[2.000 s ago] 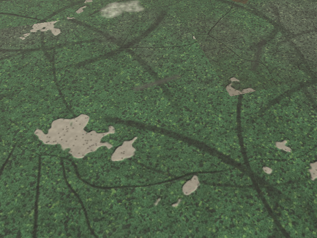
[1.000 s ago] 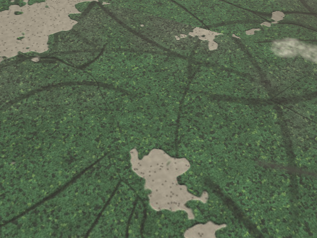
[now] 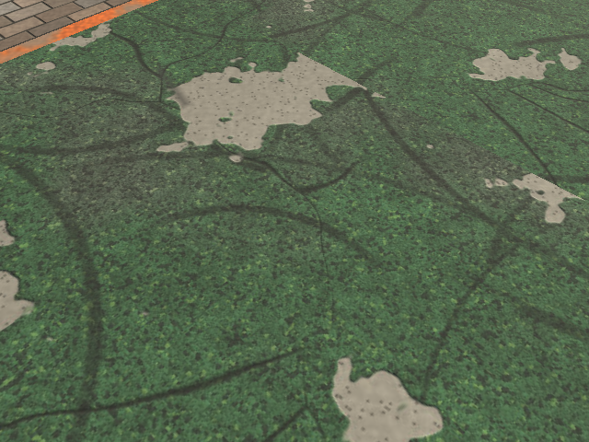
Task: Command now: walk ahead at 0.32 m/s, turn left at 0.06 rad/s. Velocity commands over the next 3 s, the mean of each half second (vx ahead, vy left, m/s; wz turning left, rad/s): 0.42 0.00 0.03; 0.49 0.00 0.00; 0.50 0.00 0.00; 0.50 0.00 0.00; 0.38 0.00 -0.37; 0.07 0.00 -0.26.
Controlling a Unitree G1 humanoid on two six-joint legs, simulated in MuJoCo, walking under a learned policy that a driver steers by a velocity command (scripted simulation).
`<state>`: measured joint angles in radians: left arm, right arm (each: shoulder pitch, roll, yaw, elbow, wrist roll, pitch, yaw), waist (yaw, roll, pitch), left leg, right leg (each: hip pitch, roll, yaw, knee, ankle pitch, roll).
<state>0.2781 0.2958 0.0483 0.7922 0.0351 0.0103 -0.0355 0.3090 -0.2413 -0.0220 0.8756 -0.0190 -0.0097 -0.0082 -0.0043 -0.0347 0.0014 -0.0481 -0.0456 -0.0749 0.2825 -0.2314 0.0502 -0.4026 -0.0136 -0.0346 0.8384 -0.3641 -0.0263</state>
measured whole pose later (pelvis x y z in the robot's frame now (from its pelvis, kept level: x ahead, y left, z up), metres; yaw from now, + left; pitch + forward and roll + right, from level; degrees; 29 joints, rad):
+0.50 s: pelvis +0.19 -0.05 +0.00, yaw +0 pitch +1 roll -1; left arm 0.46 0.21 0.02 0.93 0.01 -0.08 -0.02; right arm 0.13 -0.26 -0.02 0.87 -0.04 -0.03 0.05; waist 0.03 0.04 0.03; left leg -0.62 0.08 0.03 0.84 -0.09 0.03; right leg 0.03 0.07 -0.06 0.19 -0.23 -0.07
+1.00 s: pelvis +0.48 -0.01 +0.00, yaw +0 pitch +0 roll +1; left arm 0.16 0.25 0.04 0.88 0.03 -0.02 -0.03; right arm 0.40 -0.22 -0.03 1.03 -0.01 -0.09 0.01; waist -0.03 -0.04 0.04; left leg -0.03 -0.10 0.08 0.21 -0.18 0.11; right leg -0.63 -0.12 0.00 0.91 -0.11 -0.02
